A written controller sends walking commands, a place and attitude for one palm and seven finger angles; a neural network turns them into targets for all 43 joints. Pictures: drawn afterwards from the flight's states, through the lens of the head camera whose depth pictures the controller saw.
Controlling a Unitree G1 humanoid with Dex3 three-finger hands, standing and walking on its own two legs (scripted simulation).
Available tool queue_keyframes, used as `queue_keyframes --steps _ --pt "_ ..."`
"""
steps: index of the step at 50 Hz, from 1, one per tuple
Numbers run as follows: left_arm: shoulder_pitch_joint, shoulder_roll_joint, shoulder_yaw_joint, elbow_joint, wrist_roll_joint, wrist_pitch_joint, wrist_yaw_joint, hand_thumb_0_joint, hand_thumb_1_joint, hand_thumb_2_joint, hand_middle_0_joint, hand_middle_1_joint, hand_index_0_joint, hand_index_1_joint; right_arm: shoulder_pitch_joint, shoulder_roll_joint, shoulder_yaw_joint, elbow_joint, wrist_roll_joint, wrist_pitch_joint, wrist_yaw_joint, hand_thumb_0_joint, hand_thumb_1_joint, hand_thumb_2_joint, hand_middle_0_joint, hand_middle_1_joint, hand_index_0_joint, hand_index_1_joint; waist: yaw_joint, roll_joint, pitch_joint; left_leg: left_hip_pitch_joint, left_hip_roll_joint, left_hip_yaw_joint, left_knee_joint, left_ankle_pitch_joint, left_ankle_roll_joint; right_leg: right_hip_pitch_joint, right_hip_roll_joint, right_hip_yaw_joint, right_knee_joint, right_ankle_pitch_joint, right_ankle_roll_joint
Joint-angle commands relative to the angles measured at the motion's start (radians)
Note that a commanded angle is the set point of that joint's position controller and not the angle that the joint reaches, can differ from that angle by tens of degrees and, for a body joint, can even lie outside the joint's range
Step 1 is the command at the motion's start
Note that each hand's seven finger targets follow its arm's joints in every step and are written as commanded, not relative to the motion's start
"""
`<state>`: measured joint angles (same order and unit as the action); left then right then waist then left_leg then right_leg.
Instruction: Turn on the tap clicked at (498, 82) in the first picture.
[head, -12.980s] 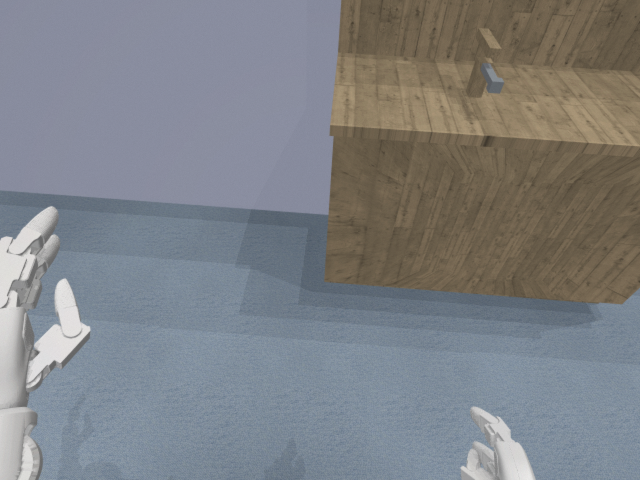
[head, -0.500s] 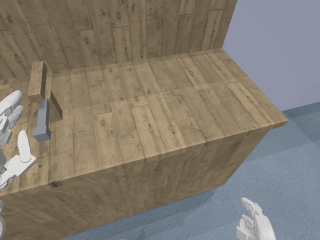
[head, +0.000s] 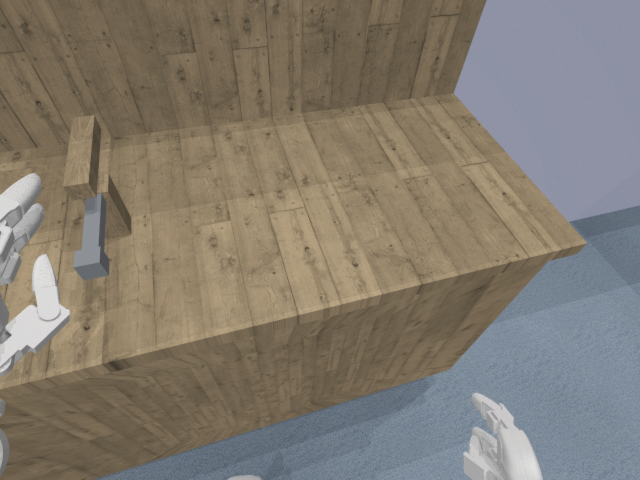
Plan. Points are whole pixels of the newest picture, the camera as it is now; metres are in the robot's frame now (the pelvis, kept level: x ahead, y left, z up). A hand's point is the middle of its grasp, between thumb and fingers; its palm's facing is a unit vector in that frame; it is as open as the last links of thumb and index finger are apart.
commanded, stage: shuffle to correct the standing spot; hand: left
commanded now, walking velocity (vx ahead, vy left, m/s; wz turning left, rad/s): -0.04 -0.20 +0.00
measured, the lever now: (92, 263) +0.33 +0.30 +0.07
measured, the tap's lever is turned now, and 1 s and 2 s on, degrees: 0 0 0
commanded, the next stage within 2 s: none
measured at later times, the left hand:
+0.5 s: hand (59, 312) +0.22 +0.24 +0.17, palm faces +0.31 -0.85 -0.42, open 7.4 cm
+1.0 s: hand (65, 311) +0.22 +0.24 +0.17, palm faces +0.32 -0.85 -0.41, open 7.4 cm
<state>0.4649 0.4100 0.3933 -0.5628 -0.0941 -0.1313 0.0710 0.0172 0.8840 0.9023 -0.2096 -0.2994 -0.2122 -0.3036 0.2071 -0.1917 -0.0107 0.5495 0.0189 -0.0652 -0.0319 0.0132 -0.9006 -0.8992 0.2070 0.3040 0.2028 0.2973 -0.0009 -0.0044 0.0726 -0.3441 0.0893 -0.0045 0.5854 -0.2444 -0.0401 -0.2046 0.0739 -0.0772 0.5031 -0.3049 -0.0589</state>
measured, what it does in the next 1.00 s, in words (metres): stands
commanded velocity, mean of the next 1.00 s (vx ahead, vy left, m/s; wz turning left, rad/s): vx -0.04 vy -0.20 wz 0.00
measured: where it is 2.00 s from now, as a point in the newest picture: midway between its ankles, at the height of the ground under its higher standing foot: outside the picture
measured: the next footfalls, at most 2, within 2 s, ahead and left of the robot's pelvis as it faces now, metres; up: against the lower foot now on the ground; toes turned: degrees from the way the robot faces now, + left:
none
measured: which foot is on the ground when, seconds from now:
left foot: down 0.00-1.00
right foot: down 0.00-1.00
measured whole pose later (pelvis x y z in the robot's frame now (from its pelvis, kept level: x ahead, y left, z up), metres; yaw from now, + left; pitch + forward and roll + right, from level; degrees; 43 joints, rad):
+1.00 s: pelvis +0.00 +0.00 +0.00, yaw +0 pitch +0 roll -2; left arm 0.47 0.40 0.38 -0.56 -0.10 -0.12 0.09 0.02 0.88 0.90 -0.21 -0.30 -0.21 -0.30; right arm 0.21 -0.19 0.00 0.55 0.02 -0.06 -0.03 0.01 -0.90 -0.90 0.21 0.30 0.20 0.30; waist -0.01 0.01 0.07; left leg -0.34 0.09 -0.01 0.57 -0.24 -0.04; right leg -0.20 0.07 -0.08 0.49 -0.30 -0.06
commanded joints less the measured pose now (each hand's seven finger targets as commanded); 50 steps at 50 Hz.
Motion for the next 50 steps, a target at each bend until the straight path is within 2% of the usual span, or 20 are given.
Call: queue_keyframes --steps 1,2,5,8,11,14,16,17,20,22,26,29,31,32,33,35,39,46,48,50 --pt "-0.028 0.178 0.122 -0.215 -0.001 -0.067 0.024 0.000 0.900 0.900 -0.200 -0.300 -0.200 -0.300 -0.076 -0.128 -0.050 -0.161 0.010 -0.055 -0.008 0.000 -0.900 -0.900 0.200 0.300 0.200 0.300 0.002 0.116 -0.171 0.150 0.083 -0.085 -0.085 0.177 0.089 -0.003 -0.115 0.081 -0.107 0.234 0.034" --pt "-0.029 0.153 0.097 -0.195 -0.003 -0.068 0.021 0.000 0.900 0.900 -0.200 -0.300 -0.200 -0.300 -0.061 -0.132 -0.046 -0.153 0.004 -0.052 -0.007 0.000 -0.900 -0.900 0.200 0.300 0.200 0.300 -0.002 0.102 -0.169 0.134 0.080 -0.083 -0.089 0.143 0.091 -0.002 -0.110 0.071 -0.112 0.218 0.034" --pt "-0.040 0.170 0.115 -0.185 -0.004 -0.064 0.023 0.000 0.900 0.900 -0.200 -0.300 -0.200 -0.300 -0.055 -0.130 -0.057 -0.159 0.006 -0.049 -0.005 0.000 -0.900 -0.900 0.200 0.300 0.200 0.300 -0.002 0.056 -0.158 0.111 0.059 -0.054 -0.047 0.064 0.078 -0.011 -0.142 0.108 -0.131 0.215 0.017" --pt "-0.037 0.170 0.115 -0.195 -0.010 -0.061 0.026 0.000 0.900 0.900 -0.200 -0.300 -0.200 -0.300 -0.060 -0.131 -0.058 -0.158 0.007 -0.048 -0.007 0.000 -0.900 -0.900 0.200 0.300 0.200 0.300 -0.006 0.039 -0.168 0.131 0.046 -0.043 -0.023 0.082 0.076 -0.032 -0.158 0.121 -0.119 0.244 0.003" --pt "-0.034 0.187 0.127 -0.234 -0.009 -0.062 0.033 0.000 0.900 0.900 -0.200 -0.300 -0.200 -0.300 -0.076 -0.127 -0.052 -0.158 0.011 -0.049 -0.008 0.000 -0.900 -0.900 0.200 0.300 0.200 0.300 -0.006 0.070 -0.185 0.174 0.054 -0.052 -0.027 0.176 0.082 -0.039 -0.156 0.115 -0.091 0.291 0.001" --pt "-0.044 0.174 0.115 -0.231 -0.005 -0.068 0.029 0.000 0.900 0.900 -0.200 -0.300 -0.200 -0.300 -0.070 -0.130 -0.049 -0.160 0.002 -0.047 -0.008 0.000 -0.900 -0.900 0.200 0.300 0.200 0.300 0.001 0.129 -0.178 0.151 0.101 -0.100 -0.085 0.234 0.099 -0.009 -0.111 0.067 -0.077 0.252 0.042" --pt "-0.027 0.186 0.128 -0.222 -0.003 -0.062 0.031 0.000 0.900 0.900 -0.200 -0.300 -0.200 -0.300 -0.081 -0.125 -0.047 -0.162 0.011 -0.048 -0.007 0.000 -0.900 -0.900 0.200 0.300 0.200 0.300 0.002 0.126 -0.168 0.149 0.099 -0.104 -0.088 0.221 0.094 0.006 -0.113 0.075 -0.103 0.237 0.039" --pt "-0.021 0.157 0.103 -0.200 -0.003 -0.065 0.027 0.000 0.900 0.900 -0.200 -0.300 -0.200 -0.300 -0.066 -0.128 -0.043 -0.154 0.004 -0.045 -0.005 0.000 -0.900 -0.900 0.200 0.300 0.200 0.300 0.000 0.109 -0.168 0.136 0.094 -0.096 -0.086 0.192 0.095 0.011 -0.106 0.063 -0.117 0.228 0.040" --pt "-0.014 0.177 0.126 -0.197 -0.005 -0.062 0.026 0.000 0.900 0.900 -0.200 -0.300 -0.200 -0.300 -0.053 -0.132 -0.058 -0.163 0.008 -0.045 -0.003 0.000 -0.900 -0.900 0.200 0.300 0.200 0.300 0.000 0.072 -0.177 0.129 0.073 -0.067 -0.045 0.152 0.081 0.011 -0.137 0.093 -0.124 0.256 0.019" --pt "-0.006 0.156 0.103 -0.205 -0.010 -0.063 0.027 0.000 0.900 0.900 -0.200 -0.300 -0.200 -0.300 -0.055 -0.130 -0.048 -0.154 0.008 -0.043 -0.002 0.000 -0.900 -0.900 0.200 0.300 0.200 0.300 -0.006 0.072 -0.192 0.152 0.063 -0.060 -0.044 0.175 0.082 -0.001 -0.139 0.083 -0.111 0.275 0.011" --pt "-0.011 0.187 0.130 -0.215 -0.010 -0.058 0.033 0.000 0.900 0.900 -0.200 -0.300 -0.200 -0.300 -0.073 -0.125 -0.047 -0.163 0.013 -0.046 -0.006 0.000 -0.900 -0.900 0.200 0.300 0.200 0.300 -0.005 0.084 -0.172 0.149 0.073 -0.078 -0.063 0.166 0.082 -0.016 -0.140 0.092 -0.107 0.254 0.014" --pt "-0.030 0.166 0.109 -0.213 -0.008 -0.062 0.030 0.000 0.900 0.900 -0.200 -0.300 -0.200 -0.300 -0.064 -0.130 -0.048 -0.160 0.007 -0.045 -0.005 0.000 -0.900 -0.900 0.200 0.300 0.200 0.300 -0.003 0.085 -0.167 0.126 0.080 -0.085 -0.072 0.129 0.087 -0.008 -0.130 0.083 -0.114 0.225 0.023" --pt "-0.012 0.183 0.126 -0.213 -0.008 -0.056 0.036 0.000 0.900 0.900 -0.200 -0.300 -0.200 -0.300 -0.071 -0.126 -0.048 -0.162 0.015 -0.046 -0.007 0.000 -0.900 -0.900 0.200 0.300 0.200 0.300 -0.005 0.083 -0.167 0.142 0.072 -0.086 -0.071 0.132 0.083 -0.017 -0.138 0.093 -0.113 0.229 0.012" --pt "-0.025 0.150 0.094 -0.212 -0.011 -0.060 0.032 0.000 0.900 0.900 -0.200 -0.300 -0.200 -0.300 -0.063 -0.129 -0.043 -0.155 0.009 -0.045 -0.004 0.000 -0.900 -0.900 0.200 0.300 0.200 0.300 -0.008 0.095 -0.168 0.133 0.071 -0.086 -0.083 0.095 0.085 -0.019 -0.130 0.081 -0.112 0.205 0.014" --pt "-0.040 0.178 0.117 -0.222 -0.008 -0.060 0.036 0.000 0.900 0.900 -0.200 -0.300 -0.200 -0.300 -0.068 -0.131 -0.051 -0.163 0.010 -0.049 -0.006 0.000 -0.900 -0.900 0.200 0.300 0.200 0.300 -0.004 0.102 -0.160 0.121 0.080 -0.094 -0.090 0.077 0.085 -0.016 -0.132 0.089 -0.116 0.193 0.019" --pt "-0.027 0.172 0.117 -0.198 -0.006 -0.056 0.036 0.000 0.900 0.900 -0.200 -0.300 -0.200 -0.300 -0.059 -0.128 -0.052 -0.162 0.009 -0.046 -0.004 0.000 -0.900 -0.900 0.200 0.300 0.200 0.300 -0.004 0.069 -0.154 0.106 0.070 -0.084 -0.072 0.047 0.081 -0.015 -0.141 0.102 -0.127 0.193 0.014" --pt "-0.042 0.157 0.099 -0.199 -0.009 -0.059 0.038 0.000 0.900 0.900 -0.200 -0.300 -0.200 -0.300 -0.061 -0.127 -0.049 -0.154 0.010 -0.047 -0.004 0.000 -0.900 -0.900 0.200 0.300 0.200 0.300 -0.009 0.067 -0.152 0.116 0.057 -0.070 -0.056 0.029 0.080 -0.041 -0.150 0.109 -0.127 0.194 0.003" --pt "-0.035 0.176 0.115 -0.218 -0.007 -0.058 0.044 0.000 0.900 0.900 -0.200 -0.300 -0.200 -0.300 -0.081 -0.124 -0.043 -0.160 0.014 -0.051 -0.006 0.000 -0.900 -0.900 0.200 0.300 0.200 0.300 -0.008 0.112 -0.144 0.132 0.077 -0.103 -0.104 0.061 0.086 -0.040 -0.130 0.094 -0.105 0.185 0.012" --pt "-0.036 0.174 0.114 -0.214 -0.004 -0.060 0.042 0.000 0.900 0.900 -0.200 -0.300 -0.200 -0.300 -0.072 -0.128 -0.048 -0.162 0.008 -0.049 -0.004 0.000 -0.900 -0.900 0.200 0.300 0.200 0.300 -0.003 0.108 -0.157 0.121 0.091 -0.110 -0.109 0.076 0.093 -0.014 -0.119 0.084 -0.110 0.189 0.029" --pt "-0.026 0.169 0.115 -0.208 -0.005 -0.058 0.038 0.000 0.900 0.900 -0.200 -0.300 -0.200 -0.300 -0.057 -0.129 -0.053 -0.161 0.010 -0.047 -0.001 0.000 -0.900 -0.900 0.200 0.300 0.200 0.300 -0.002 0.076 -0.183 0.135 0.082 -0.092 -0.075 0.135 0.086 0.006 -0.130 0.089 -0.110 0.241 0.018"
